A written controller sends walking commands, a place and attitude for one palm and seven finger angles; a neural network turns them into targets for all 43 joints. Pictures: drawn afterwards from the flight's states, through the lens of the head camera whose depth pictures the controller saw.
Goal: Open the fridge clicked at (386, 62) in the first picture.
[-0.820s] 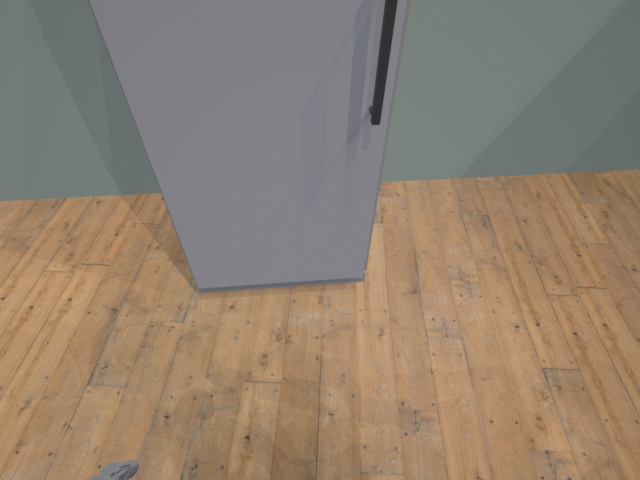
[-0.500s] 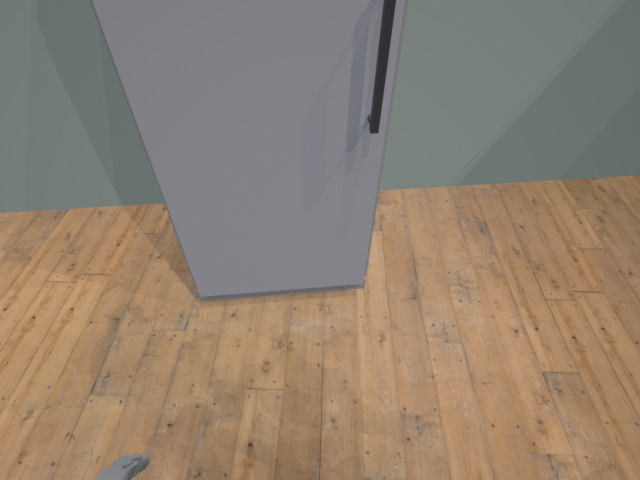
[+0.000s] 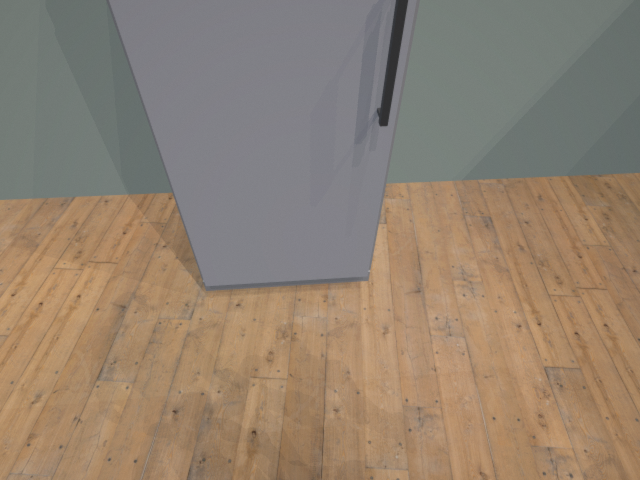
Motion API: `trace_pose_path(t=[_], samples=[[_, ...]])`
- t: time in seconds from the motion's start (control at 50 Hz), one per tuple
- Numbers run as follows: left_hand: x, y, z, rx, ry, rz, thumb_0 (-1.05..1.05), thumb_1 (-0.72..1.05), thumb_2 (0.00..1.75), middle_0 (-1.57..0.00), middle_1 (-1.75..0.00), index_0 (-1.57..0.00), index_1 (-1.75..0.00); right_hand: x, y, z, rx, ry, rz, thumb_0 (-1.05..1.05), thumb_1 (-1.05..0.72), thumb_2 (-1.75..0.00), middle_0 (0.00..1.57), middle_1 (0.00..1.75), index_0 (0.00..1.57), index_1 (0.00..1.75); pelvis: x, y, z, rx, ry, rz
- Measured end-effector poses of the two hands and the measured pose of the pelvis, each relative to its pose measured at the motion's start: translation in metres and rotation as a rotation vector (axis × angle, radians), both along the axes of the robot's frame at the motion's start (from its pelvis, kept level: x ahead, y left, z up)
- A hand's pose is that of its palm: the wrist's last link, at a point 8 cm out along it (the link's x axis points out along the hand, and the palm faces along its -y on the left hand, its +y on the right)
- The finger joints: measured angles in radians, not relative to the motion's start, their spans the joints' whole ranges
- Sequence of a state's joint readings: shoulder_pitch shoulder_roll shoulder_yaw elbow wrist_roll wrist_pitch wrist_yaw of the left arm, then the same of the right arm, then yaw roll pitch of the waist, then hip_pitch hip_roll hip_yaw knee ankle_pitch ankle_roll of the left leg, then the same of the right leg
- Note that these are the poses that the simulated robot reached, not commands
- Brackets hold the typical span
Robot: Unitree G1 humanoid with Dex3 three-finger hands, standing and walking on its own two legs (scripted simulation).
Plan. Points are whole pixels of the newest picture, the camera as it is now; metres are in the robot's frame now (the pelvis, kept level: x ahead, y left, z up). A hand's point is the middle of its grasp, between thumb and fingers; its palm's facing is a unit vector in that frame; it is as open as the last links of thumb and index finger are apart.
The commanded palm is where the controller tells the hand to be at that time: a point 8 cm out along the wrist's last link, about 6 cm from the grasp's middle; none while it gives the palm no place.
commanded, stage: look at it before walking up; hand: right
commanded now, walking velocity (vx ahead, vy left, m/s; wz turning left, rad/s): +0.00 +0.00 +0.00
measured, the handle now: (390, 54) +0.90 -0.09 +0.14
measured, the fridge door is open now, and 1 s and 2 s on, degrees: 0 0 0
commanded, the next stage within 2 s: turn to face it in 0.62 s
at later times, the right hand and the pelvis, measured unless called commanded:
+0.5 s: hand out of the picture +0.08 -0.25 -0.16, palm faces -0.04 +0.94 -0.33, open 7.4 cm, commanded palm none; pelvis +0.01 +0.00 +0.00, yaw +0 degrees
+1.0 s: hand out of the picture +0.08 -0.23 -0.16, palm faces -0.06 +0.94 -0.32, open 7.4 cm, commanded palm none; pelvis +0.01 +0.00 +0.00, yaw +3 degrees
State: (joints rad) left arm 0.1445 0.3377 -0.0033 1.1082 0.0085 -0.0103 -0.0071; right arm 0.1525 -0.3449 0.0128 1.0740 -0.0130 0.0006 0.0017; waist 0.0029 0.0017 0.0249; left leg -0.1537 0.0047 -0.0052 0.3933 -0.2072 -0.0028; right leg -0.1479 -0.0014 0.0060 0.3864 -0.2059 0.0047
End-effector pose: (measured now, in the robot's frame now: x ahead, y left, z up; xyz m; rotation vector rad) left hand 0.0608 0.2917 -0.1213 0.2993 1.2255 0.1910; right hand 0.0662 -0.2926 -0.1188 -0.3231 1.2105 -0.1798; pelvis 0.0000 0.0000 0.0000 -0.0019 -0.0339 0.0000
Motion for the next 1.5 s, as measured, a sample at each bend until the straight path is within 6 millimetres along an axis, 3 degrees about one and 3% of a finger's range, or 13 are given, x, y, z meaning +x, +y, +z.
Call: trace_pose_path(t=[0.68, 0.9, 1.02, 1.2, 1.36, 1.42, 1.5], samples=[[0.025, 0.000, 0.004, 0.004, -0.031, -0.013, 0.00, 0.90, 0.90, -0.21, -0.30, -0.20, -0.30, 0.012, 0.001, 0.001, 0.001, -0.003, -0.001, 0.01, -0.90, -0.90, 0.20, 0.30, 0.20, 0.30, 0.011, 0.001, 0.002, -0.001, 0.005, 0.002], [0.024, 0.000, 0.002, 0.002, -0.039, 0.000, 0.00, 0.90, 0.90, -0.21, -0.30, -0.20, -0.30, 0.012, 0.003, 0.001, -0.003, 0.009, 0.004, 0.01, -0.90, -0.90, 0.20, 0.30, 0.20, 0.30, 0.009, 0.002, 0.001, -0.001, 0.008, 0.023], [0.006, -0.011, -0.007, -0.026, -0.024, 0.047, 0.00, 0.90, 0.90, -0.21, -0.30, -0.20, -0.30, 0.008, 0.018, -0.009, 0.021, 0.044, 0.021, 0.01, -0.90, -0.90, 0.20, 0.30, 0.20, 0.30, 0.007, 0.002, -0.002, -0.002, 0.014, 0.055], [-0.046, -0.041, -0.024, -0.098, 0.072, 0.125, 0.00, 0.90, 0.90, -0.21, -0.30, -0.20, -0.30, -0.003, 0.051, -0.027, 0.123, 0.077, 0.042, 0.01, -0.90, -0.90, 0.20, 0.30, 0.20, 0.30, 0.010, -0.001, -0.008, 0.005, 0.016, 0.084], [-0.080, -0.073, -0.024, -0.087, 0.164, 0.217, 0.00, 0.91, 0.90, -0.20, -0.30, -0.20, -0.30, -0.013, 0.044, -0.047, 0.189, 0.155, -0.003, 0.00, -0.90, -0.90, 0.20, 0.30, 0.20, 0.30, 0.042, -0.023, -0.015, 0.017, 0.030, 0.110], [-0.092, -0.089, -0.020, -0.093, 0.178, 0.282, 0.00, 0.91, 0.90, -0.20, -0.30, -0.20, -0.30, 0.001, 0.037, -0.045, 0.179, 0.207, 0.030, 0.01, -0.90, -0.90, 0.20, 0.30, 0.20, 0.30, 0.058, -0.028, -0.012, 0.016, 0.033, 0.137], [-0.109, -0.115, -0.010, -0.125, 0.267, 0.332, 0.00, 0.91, 0.90, -0.20, -0.30, -0.20, -0.30, 0.048, 0.035, -0.038, 0.173, 0.175, 0.065, 0.01, -0.90, -0.90, 0.20, 0.30, 0.20, 0.30, 0.081, -0.028, -0.005, 0.022, 0.036, 0.137]])
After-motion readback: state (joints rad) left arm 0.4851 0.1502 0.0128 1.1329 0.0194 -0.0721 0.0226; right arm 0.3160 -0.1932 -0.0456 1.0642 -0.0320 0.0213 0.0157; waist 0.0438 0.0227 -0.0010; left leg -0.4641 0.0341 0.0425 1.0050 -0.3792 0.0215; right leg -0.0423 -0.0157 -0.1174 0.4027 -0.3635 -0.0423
